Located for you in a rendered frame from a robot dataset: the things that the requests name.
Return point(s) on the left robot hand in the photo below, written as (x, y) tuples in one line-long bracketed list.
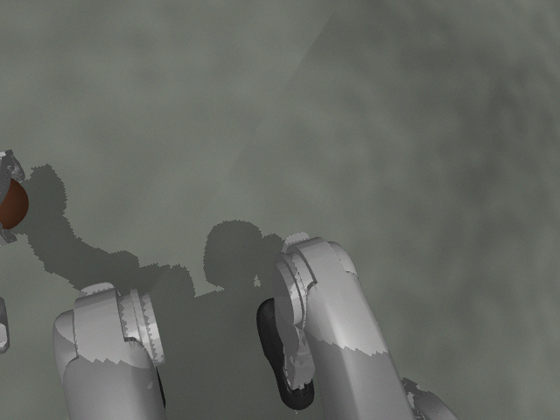
[(10, 168)]

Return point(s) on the right robot hand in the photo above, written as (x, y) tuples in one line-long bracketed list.
[(427, 405)]

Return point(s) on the right robot foot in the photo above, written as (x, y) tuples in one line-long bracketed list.
[(273, 350)]

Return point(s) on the ball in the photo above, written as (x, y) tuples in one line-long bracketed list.
[(14, 206)]

